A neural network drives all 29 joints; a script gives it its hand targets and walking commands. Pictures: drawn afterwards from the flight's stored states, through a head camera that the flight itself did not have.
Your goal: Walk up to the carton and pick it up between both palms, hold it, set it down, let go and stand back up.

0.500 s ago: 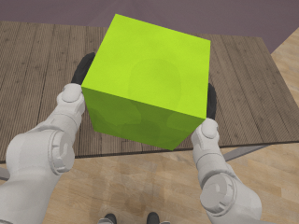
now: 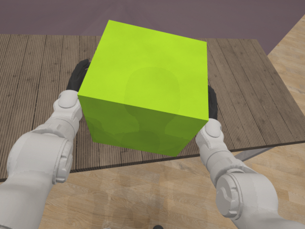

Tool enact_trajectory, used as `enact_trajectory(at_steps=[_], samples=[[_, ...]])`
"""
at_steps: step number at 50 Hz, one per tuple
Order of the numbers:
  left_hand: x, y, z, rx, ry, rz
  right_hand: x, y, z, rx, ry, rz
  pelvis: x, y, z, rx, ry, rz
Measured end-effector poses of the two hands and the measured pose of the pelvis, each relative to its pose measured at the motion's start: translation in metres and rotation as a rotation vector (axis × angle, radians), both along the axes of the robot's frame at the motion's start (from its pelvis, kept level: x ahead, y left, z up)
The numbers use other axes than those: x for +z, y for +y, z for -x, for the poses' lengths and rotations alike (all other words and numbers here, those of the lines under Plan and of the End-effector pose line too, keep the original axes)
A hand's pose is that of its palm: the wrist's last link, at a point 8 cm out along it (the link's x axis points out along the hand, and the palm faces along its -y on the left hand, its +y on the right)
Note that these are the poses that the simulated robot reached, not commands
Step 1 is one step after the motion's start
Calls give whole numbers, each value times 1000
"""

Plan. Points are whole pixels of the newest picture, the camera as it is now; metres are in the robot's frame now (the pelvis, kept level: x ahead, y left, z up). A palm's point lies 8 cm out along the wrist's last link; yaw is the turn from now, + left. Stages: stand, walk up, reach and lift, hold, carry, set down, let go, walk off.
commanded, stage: set down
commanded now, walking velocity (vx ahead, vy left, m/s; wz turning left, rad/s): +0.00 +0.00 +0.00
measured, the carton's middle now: (145, 95) +0.48 +0.01 +0.01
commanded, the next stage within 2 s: none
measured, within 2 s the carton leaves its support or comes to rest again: neither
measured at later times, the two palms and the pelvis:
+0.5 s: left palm (59, 86) +0.46 +0.22 +0.06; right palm (237, 110) +0.41 -0.21 +0.08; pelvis -0.04 +0.00 -0.01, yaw +1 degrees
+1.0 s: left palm (42, 54) +0.46 +0.23 +0.15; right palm (254, 91) +0.41 -0.21 +0.15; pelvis -0.02 -0.02 +0.02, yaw +2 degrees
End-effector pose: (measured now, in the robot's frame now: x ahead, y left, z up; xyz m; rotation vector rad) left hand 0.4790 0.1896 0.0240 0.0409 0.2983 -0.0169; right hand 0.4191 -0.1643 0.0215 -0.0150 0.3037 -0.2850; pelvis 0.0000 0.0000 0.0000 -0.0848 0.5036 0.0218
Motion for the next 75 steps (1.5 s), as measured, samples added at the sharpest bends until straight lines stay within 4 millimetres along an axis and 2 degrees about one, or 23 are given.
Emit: enact_trajectory(at_steps=[7, 12, 16, 20, 28, 33, 42, 48, 55, 62, 67, 75], samples=[[4, 17, 6, 11, 9, -23, 22, -30, 2, -57, -11, 43, -3, 6, 11, -8, -26, 8], [16, 36, 9, 43, -17, -32, 35, -53, 10, -85, -7, 51, -6, 8, 20, -9, -33, 8], [25, 44, 13, 54, -39, -36, 46, -61, 14, -71, -18, 55, -10, 9, 26, -9, -33, 2], [31, 41, 17, 43, -41, -41, 52, -60, 16, -39, -8, 42, -12, 7, 32, -4, -47, -4], [41, 22, 21, 22, -30, -27, 60, -45, 10, 8, -7, 2, -11, 0, 38, 5, -59, -17], [55, 15, 19, 17, -44, -12, 70, -41, 5, 15, -26, -10, -6, -8, 38, 2, -79, -25], [96, 29, 16, 59, -65, 12, 98, -53, 9, -24, -56, -6, 8, -20, 29, 7, -136, -43], [123, 36, 16, 76, -60, 16, 122, -50, 9, -20, -55, -6, 16, -23, 22, 11, -184, -52], [133, 34, 18, 60, -40, 26, 142, -44, 7, -12, -69, 3, 22, -21, 17, 8, -239, -52], [119, 36, 26, 30, -17, 22, 131, -46, 18, -29, -47, 16, 26, -17, 16, 3, -285, -48], [101, 42, 37, 27, 5, 13, 107, -47, 32, -38, -7, 3, 27, -13, 18, 1, -303, -42], [77, 52, 65, 20, 11, 0, 68, -36, 60, -23, -1, -32, 26, -5, 19, -3, -331, -32]])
